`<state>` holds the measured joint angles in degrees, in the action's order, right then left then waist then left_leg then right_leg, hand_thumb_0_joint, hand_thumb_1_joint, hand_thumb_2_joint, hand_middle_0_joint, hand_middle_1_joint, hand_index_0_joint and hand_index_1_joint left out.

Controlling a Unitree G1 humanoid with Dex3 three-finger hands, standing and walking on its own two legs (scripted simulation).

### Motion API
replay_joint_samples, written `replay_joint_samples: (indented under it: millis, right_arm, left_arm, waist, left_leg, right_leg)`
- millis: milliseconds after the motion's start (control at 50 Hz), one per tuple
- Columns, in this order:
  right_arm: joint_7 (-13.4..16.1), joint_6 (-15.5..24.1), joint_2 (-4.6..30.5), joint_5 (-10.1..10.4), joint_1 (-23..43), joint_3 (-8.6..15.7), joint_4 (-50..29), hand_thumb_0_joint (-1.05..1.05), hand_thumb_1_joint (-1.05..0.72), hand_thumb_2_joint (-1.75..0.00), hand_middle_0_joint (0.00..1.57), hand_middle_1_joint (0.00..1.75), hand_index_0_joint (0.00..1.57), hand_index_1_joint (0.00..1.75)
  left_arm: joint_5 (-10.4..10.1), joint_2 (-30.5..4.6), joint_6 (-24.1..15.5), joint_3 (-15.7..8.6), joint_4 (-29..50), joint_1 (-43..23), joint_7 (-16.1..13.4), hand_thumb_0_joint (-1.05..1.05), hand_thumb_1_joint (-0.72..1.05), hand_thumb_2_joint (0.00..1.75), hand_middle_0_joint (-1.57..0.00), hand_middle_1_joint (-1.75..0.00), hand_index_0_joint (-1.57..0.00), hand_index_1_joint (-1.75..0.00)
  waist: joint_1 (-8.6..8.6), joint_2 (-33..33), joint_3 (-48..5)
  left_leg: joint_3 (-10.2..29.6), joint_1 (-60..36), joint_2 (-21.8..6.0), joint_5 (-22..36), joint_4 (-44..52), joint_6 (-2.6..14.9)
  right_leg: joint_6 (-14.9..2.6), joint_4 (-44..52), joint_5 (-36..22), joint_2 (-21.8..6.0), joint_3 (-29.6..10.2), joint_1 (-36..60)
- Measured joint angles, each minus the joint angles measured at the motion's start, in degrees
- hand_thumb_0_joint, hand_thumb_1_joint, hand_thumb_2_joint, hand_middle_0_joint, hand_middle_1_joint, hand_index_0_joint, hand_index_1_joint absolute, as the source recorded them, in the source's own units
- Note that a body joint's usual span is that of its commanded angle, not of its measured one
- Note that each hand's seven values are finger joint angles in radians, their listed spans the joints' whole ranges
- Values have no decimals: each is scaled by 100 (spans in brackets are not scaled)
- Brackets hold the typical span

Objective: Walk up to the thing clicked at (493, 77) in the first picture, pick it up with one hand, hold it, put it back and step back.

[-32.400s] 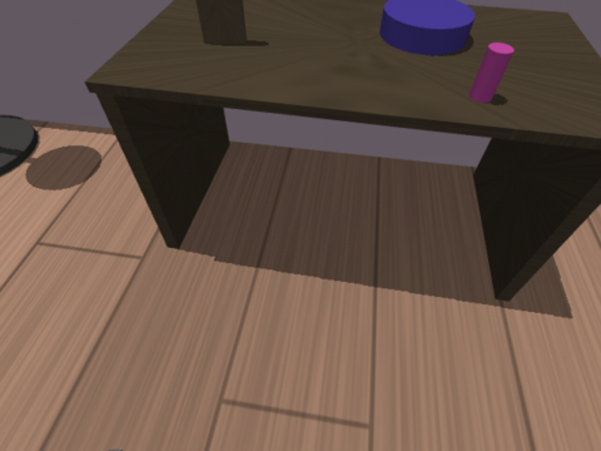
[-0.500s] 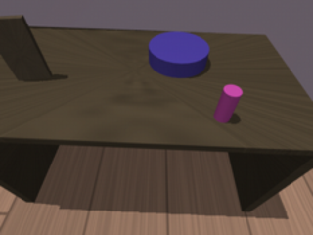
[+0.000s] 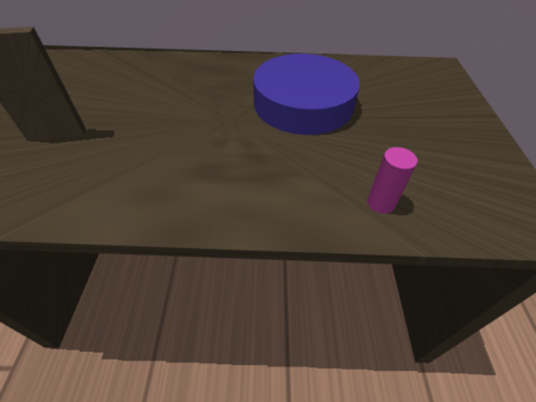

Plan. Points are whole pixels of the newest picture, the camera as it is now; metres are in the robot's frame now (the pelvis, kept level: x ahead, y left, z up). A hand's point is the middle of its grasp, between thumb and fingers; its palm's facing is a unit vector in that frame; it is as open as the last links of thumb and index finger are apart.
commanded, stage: home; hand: right
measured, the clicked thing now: (390, 182) +0.47 -0.21 +0.04
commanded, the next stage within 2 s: stand in 0.26 s
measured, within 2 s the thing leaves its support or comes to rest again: neither
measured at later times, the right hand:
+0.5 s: hand out of the picture +0.07 -0.25 -0.16, palm faces -0.04 +0.94 -0.35, open 16.4 cm
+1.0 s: hand out of the picture +0.07 -0.25 -0.16, palm faces -0.04 +0.94 -0.34, open 7.6 cm
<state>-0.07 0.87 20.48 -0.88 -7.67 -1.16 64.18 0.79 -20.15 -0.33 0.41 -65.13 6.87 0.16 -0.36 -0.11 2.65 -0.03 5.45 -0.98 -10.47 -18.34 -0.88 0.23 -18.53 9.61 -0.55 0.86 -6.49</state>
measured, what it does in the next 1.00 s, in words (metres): stands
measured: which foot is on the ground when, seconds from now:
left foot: down 0.00-1.00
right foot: down 0.00-1.00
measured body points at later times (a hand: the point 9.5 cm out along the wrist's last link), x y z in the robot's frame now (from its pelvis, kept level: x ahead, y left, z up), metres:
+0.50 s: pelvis +0.00 +0.00 +0.00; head +0.01 +0.00 +0.45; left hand +0.08 +0.30 -0.13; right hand +0.08 -0.30 -0.13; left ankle +0.00 +0.13 -0.75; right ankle +0.01 -0.12 -0.75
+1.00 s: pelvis +0.00 +0.00 +0.00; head +0.01 +0.00 +0.45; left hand +0.07 +0.30 -0.13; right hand +0.07 -0.30 -0.13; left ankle +0.00 +0.13 -0.75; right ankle +0.01 -0.12 -0.75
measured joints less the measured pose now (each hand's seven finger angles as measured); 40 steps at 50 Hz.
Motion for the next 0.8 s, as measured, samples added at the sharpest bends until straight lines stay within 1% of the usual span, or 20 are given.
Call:
replay_joint_samples:
  millis: [400,460,520,580,640,700,800]
  right_arm:
    - [-2,-22,-18,5,26,21,14,-1,50,-8,6,7,7,6]
    - [2,-24,-20,4,32,23,7,-1,46,-12,9,11,9,10]
    - [-1,-22,-21,3,33,23,5,-1,35,-22,13,17,13,16]
    - [-6,-23,-25,3,30,29,3,-1,20,-38,16,22,16,21]
    - [-7,-31,-28,2,30,36,5,-1,1,-55,17,25,18,25]
    - [-6,-33,-33,1,22,40,0,-1,-20,-68,19,28,19,27]
    - [-13,-37,-31,-1,6,44,10,0,-55,-81,19,29,20,29]
  left_arm:
    - [-10,6,-9,3,13,-19,-13,1,90,90,-20,-30,-20,-29]
    - [-9,7,-9,0,15,-23,-15,1,90,90,-20,-30,-20,-29]
    - [-12,4,-8,-3,22,-23,-14,1,90,90,-20,-30,-20,-29]
    - [-6,-1,-12,-2,31,-16,-15,1,90,90,-20,-30,-20,-30]
    - [1,-3,-17,-2,37,2,-17,1,90,90,-20,-30,-20,-30]
    - [-6,-6,-12,-3,38,10,-20,1,90,90,-20,-30,-20,-30]
    - [-6,3,-12,-4,42,18,-12,1,90,90,-20,-30,-20,-30]
  waist:
    - [13,8,-6]
    - [11,7,-13]
    - [10,3,-18]
    - [11,2,-16]
    - [14,3,-17]
    - [16,0,-15]
    - [16,6,-4]
  left_leg:
    - [-1,-45,-12,-27,27,-6]
    - [-5,-55,-12,-27,32,-4]
    - [-7,-57,-9,-21,42,-4]
    - [-6,-52,-11,-21,39,-3]
    - [-11,-50,-15,-24,33,-2]
    - [-16,-49,-15,-24,32,-2]
    - [-19,-33,-9,-19,34,4]
  right_leg:
    - [-3,51,13,12,0,56]
    - [-2,56,11,12,-4,64]
    - [-1,56,11,9,-7,60]
    - [-1,61,6,11,-6,59]
    - [-1,67,0,15,-10,60]
    - [-1,66,-2,15,-15,57]
    - [5,66,-6,9,-19,40]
